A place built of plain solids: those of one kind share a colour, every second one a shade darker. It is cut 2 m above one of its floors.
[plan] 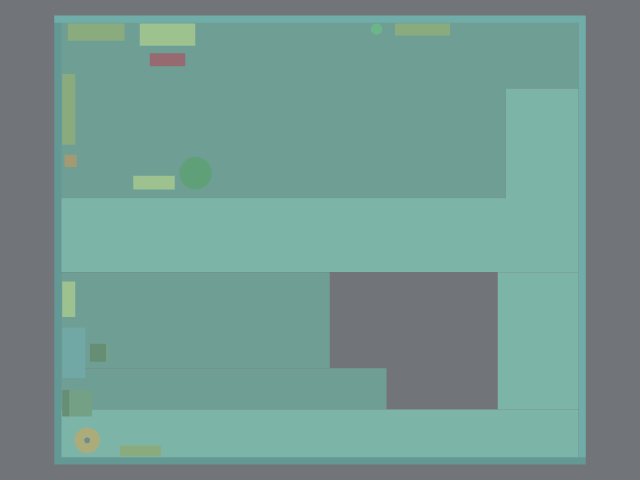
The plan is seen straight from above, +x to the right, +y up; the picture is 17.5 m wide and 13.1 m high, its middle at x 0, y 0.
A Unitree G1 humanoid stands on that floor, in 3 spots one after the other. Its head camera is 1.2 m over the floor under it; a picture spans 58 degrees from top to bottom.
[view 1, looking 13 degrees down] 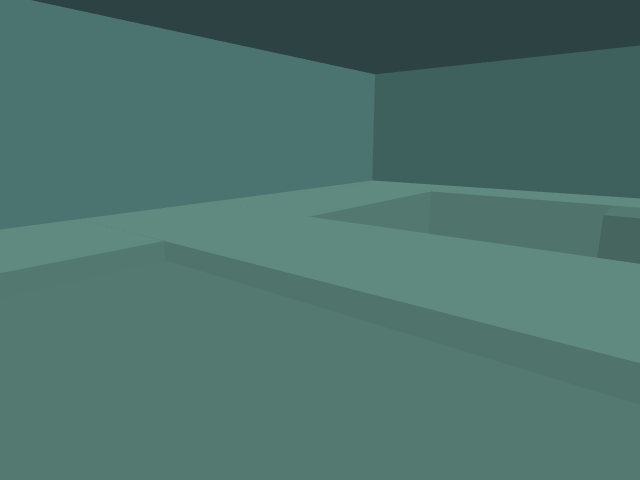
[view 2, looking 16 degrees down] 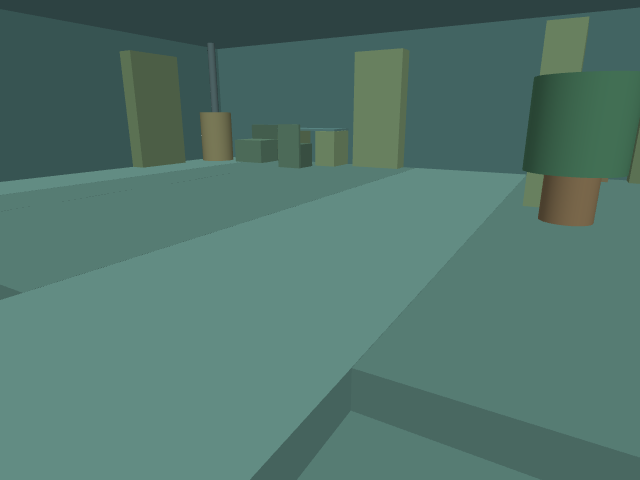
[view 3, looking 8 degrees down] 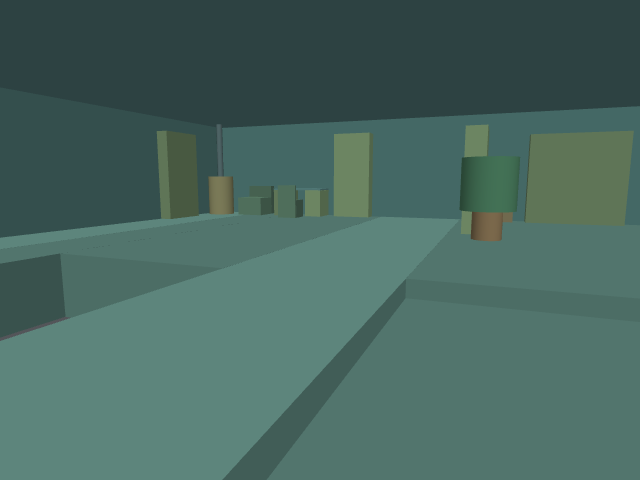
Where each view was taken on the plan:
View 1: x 1.15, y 3.47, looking -51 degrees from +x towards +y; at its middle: floor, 4.44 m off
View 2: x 1.44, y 1.81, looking -150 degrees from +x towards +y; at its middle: floor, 3.62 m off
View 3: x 4.31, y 1.94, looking -158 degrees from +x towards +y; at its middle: floor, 7.17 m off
